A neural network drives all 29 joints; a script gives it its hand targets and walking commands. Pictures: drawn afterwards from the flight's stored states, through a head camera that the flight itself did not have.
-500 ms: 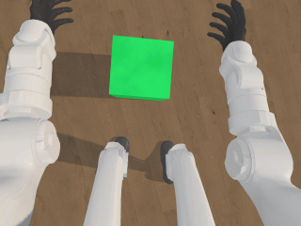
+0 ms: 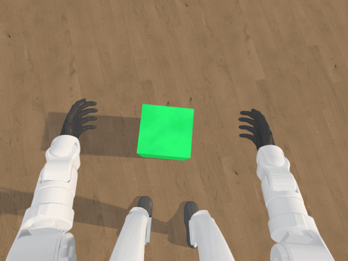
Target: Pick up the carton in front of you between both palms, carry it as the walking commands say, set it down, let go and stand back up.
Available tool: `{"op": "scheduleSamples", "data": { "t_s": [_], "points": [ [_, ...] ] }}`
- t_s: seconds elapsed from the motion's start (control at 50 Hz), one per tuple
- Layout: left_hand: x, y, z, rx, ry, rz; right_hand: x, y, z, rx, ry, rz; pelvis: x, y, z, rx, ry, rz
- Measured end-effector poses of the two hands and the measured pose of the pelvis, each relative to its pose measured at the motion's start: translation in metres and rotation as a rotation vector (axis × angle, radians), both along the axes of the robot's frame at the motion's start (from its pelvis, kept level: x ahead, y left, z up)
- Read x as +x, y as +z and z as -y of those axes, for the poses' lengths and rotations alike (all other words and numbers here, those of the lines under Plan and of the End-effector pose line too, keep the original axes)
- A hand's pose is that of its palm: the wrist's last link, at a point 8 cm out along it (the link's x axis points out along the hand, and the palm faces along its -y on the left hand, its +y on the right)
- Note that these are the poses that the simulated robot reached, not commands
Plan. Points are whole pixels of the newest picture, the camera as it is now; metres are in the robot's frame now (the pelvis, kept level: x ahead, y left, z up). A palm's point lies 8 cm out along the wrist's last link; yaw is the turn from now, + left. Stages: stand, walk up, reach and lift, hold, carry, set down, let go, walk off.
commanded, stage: let go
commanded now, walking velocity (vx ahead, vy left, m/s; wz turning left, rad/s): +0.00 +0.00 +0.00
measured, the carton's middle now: (165, 135) +0.46 +0.02 -0.59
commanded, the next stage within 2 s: stand in 0.94 s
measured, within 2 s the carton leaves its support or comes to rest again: neither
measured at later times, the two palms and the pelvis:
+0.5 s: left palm (40, 220) +0.22 +0.22 -0.01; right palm (319, 227) +0.21 -0.24 -0.01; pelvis +0.04 -0.01 +0.06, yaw +0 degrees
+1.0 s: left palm (32, 235) +0.20 +0.23 -0.01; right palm (327, 232) +0.21 -0.25 +0.00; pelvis +0.05 -0.01 +0.06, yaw +0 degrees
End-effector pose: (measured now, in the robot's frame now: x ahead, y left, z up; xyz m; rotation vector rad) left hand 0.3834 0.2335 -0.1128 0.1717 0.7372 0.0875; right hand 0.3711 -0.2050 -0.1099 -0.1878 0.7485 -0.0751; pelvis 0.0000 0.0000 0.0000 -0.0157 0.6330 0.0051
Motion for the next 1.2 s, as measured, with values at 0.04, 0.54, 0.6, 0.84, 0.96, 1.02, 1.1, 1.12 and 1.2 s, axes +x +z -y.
{"op": "scheduleSamples", "data": {
  "t_s": [0.04,0.54,0.6,0.84,0.96,1.02,1.1,1.12,1.2],
  "points": [
    [-0.011,0.011,0.000,-0.001,-0.002,0.000,-0.011,0.011,0.004,0.003,0.001,-0.001,0.005,0.007,0.001,0.002,0.000,0.028],
    [-0.169,0.107,0.009,-0.006,-0.013,-0.042,-0.164,0.107,0.038,0.012,-0.011,-0.031,0.046,0.066,0.009,0.021,-0.010,0.574],
    [-0.176,0.110,0.009,-0.007,-0.013,-0.047,-0.166,0.110,0.038,0.016,-0.003,-0.032,0.047,0.067,0.009,0.022,-0.009,0.627],
    [-0.179,0.113,0.010,-0.008,-0.016,-0.064,-0.163,0.111,0.034,0.015,0.005,-0.044,0.044,0.065,0.010,0.024,-0.006,0.726],
    [-0.181,0.109,0.008,0.011,-0.007,-0.061,-0.164,0.111,0.039,-0.018,-0.012,-0.055,0.045,0.064,0.010,0.022,-0.011,0.720],
    [-0.187,0.101,-0.007,0.079,0.004,-0.090,-0.168,0.104,0.054,-0.085,-0.032,-0.069,0.046,0.062,0.010,0.015,-0.011,0.684],
    [-0.194,0.096,-0.029,0.139,0.026,-0.128,-0.176,0.098,0.075,-0.144,-0.053,-0.109,0.050,0.060,0.009,0.012,-0.012,0.654],
    [-0.195,0.095,-0.033,0.149,0.030,-0.136,-0.177,0.097,0.079,-0.153,-0.057,-0.118,0.051,0.060,0.009,0.012,-0.013,0.650],
    [-0.198,0.093,-0.045,0.176,0.039,-0.163,-0.180,0.094,0.089,-0.177,-0.067,-0.145,0.055,0.060,0.008,0.012,-0.014,0.638]
  ]
}}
